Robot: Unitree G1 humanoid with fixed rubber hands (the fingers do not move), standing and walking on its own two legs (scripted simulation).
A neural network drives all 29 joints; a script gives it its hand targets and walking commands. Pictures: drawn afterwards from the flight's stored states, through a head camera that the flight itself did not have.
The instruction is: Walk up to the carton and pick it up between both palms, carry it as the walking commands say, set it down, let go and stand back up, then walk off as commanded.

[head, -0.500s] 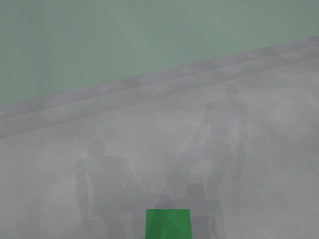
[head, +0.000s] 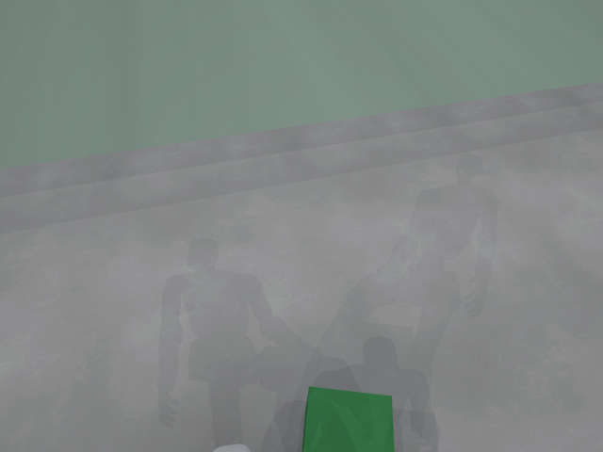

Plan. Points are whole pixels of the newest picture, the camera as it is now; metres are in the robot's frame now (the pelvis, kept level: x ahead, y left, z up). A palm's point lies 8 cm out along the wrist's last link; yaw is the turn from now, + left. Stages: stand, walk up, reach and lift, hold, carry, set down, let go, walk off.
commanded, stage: walk off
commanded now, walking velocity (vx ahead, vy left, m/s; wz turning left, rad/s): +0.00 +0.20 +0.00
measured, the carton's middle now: (343, 444) +0.23 -0.11 -0.64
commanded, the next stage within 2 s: none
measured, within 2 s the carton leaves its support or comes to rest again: neither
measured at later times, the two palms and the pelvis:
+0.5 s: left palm out of the picture +0.06 +0.36 -0.13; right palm out of the picture -0.02 -0.08 -0.16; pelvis +0.00 +0.14 +0.00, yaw -3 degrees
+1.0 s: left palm out of the picture +0.02 +0.58 -0.15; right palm out of the picture +0.07 +0.07 -0.11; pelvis +0.01 +0.31 +0.00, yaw -2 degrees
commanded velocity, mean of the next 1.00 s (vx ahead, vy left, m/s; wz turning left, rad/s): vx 0.00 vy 0.20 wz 0.00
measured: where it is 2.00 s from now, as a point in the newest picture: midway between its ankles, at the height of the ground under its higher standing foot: outside the picture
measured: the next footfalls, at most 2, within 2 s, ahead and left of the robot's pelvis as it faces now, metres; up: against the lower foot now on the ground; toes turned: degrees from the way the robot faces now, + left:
left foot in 0.06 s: +0.08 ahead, +0.16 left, +0.00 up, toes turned +7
right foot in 0.46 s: +0.00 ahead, +0.04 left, +0.00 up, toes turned -13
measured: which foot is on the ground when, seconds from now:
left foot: up 0.00-0.04, down 0.06-0.46, up 0.48-0.82, down 0.84-1.00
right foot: down 0.00-0.06, up 0.08-0.44, down 0.46-0.84, up 0.86-1.00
